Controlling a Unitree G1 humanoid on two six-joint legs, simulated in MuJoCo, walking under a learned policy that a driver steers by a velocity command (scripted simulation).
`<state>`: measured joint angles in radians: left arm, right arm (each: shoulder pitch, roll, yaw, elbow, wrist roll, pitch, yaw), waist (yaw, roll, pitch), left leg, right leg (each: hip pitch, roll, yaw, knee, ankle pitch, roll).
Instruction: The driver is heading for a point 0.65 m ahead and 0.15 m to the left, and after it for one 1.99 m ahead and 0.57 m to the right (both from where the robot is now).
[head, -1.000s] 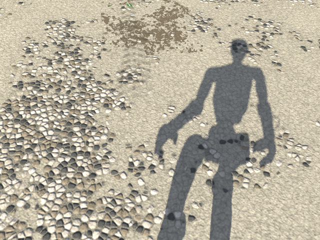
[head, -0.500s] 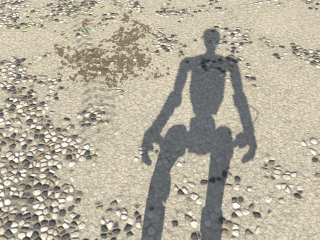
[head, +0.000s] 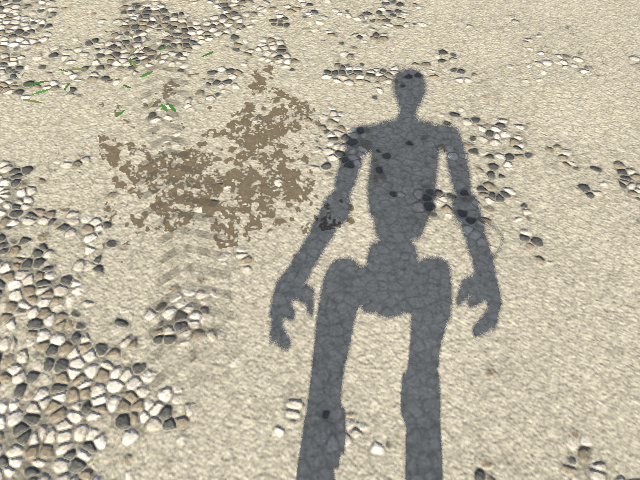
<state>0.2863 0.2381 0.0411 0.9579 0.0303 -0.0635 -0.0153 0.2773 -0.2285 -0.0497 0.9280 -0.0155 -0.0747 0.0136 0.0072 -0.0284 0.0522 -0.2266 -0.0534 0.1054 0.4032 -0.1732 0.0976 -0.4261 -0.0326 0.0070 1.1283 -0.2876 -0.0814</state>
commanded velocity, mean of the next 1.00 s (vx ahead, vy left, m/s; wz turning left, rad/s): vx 0.50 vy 0.00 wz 0.16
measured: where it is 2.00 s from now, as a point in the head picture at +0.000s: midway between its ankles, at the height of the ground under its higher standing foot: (310, 251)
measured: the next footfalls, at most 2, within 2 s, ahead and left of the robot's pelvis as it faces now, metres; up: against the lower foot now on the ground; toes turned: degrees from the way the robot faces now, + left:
right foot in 0.38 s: +0.38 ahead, -0.11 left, +0.00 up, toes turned -3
left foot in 0.94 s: +0.64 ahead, +0.09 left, +0.00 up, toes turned +18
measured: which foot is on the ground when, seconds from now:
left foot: down 0.00-0.40, up 0.42-0.92, down 0.94-1.00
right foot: up 0.00-0.36, down 0.38-0.96, up 0.98-1.00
